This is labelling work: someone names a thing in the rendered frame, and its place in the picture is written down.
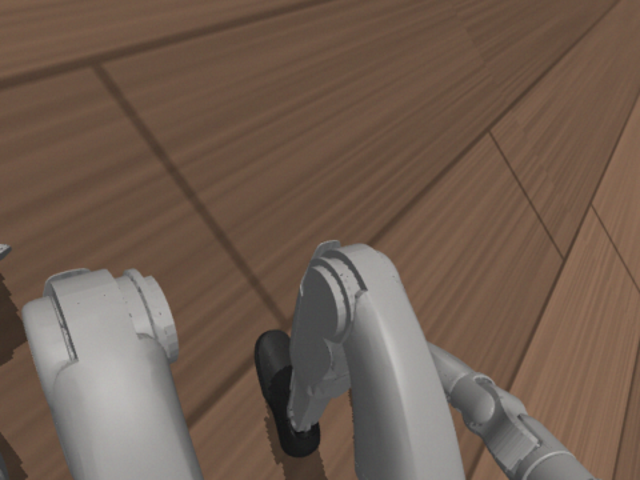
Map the right robot hand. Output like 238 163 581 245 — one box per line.
427 341 475 404

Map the right robot foot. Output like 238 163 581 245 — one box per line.
254 330 320 458

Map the right robot arm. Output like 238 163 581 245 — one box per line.
450 372 602 480

